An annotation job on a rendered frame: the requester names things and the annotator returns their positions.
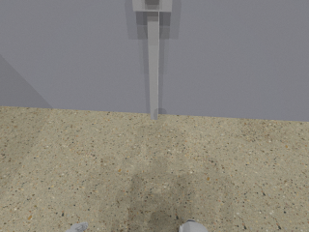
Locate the robot left hand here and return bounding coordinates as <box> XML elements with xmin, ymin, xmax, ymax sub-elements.
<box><xmin>66</xmin><ymin>221</ymin><xmax>89</xmax><ymax>232</ymax></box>

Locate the panel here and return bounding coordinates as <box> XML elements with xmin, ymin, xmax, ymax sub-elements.
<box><xmin>132</xmin><ymin>0</ymin><xmax>173</xmax><ymax>120</ymax></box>

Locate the robot right thigh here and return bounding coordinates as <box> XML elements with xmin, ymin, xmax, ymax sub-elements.
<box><xmin>179</xmin><ymin>221</ymin><xmax>209</xmax><ymax>232</ymax></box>

